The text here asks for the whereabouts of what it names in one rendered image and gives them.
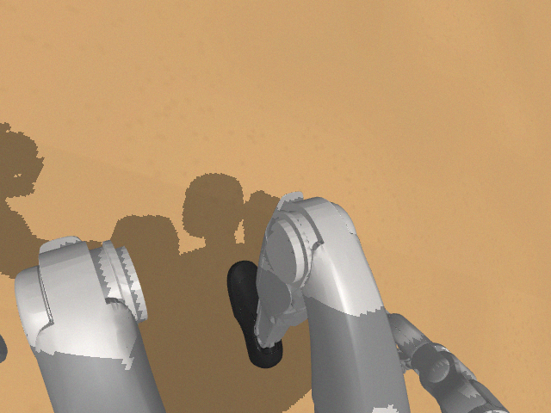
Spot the right robot foot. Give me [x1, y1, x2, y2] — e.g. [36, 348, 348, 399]
[227, 261, 282, 368]

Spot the right robot hand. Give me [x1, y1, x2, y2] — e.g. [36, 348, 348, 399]
[385, 309, 432, 373]

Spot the right robot arm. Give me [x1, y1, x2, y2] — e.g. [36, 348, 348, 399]
[411, 342, 510, 413]

